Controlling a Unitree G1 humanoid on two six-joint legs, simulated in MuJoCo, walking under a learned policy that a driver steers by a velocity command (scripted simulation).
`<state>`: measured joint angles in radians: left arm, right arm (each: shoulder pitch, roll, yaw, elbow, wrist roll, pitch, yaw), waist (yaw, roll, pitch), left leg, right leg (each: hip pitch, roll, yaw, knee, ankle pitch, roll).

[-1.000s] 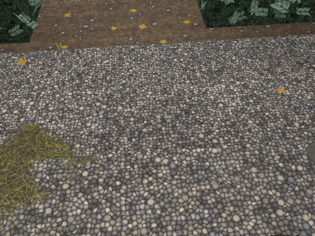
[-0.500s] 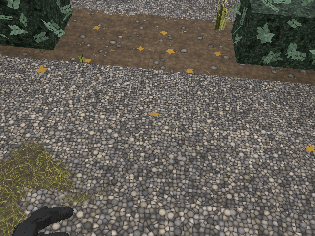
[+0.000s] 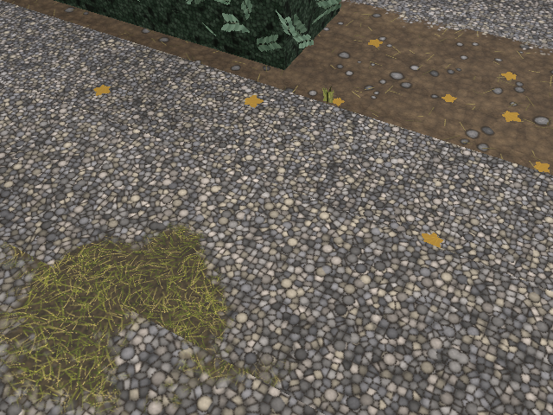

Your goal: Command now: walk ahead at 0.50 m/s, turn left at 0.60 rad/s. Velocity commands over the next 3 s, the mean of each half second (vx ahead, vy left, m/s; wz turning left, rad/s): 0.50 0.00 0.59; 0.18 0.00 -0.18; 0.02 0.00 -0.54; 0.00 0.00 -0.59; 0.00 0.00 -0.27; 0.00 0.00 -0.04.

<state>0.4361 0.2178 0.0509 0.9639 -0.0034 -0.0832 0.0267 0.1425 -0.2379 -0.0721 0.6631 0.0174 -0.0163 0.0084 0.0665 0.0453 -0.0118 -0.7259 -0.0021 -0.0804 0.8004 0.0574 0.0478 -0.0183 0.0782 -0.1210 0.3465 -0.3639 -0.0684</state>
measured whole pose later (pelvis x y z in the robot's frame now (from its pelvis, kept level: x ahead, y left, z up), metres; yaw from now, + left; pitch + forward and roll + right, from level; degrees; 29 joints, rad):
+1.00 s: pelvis +0.37 +0.05 +0.00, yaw +8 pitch +2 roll +0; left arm 0.24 0.33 0.07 0.69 -0.02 0.06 0.04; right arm 0.07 -0.20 -0.01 0.58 -0.03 0.02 -0.02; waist 0.06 -0.05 0.04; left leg -0.34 -0.02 -0.02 0.50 -0.19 0.02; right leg -0.42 0.07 0.14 1.01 -0.53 0.05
